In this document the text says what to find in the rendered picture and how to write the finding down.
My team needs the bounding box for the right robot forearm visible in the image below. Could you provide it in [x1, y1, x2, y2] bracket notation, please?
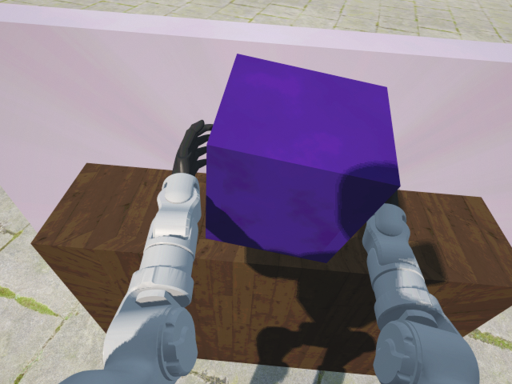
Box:
[362, 203, 480, 384]

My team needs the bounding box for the robot right hand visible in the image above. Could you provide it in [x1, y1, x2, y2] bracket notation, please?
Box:
[385, 190, 398, 206]

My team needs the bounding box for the robot left upper arm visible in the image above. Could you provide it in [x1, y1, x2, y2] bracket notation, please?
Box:
[59, 304, 198, 384]

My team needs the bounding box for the left robot forearm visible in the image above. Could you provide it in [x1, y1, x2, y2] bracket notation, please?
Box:
[103, 173, 202, 364]

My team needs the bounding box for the pedestal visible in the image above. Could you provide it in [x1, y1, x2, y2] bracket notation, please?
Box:
[31, 163, 512, 375]

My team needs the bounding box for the robot right upper arm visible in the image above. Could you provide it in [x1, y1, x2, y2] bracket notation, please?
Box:
[373, 319, 479, 384]

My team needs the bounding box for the robot left hand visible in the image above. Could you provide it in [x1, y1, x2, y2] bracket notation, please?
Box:
[172, 120, 213, 176]

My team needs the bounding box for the carton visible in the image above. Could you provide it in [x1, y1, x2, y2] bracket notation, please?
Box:
[206, 54, 401, 263]

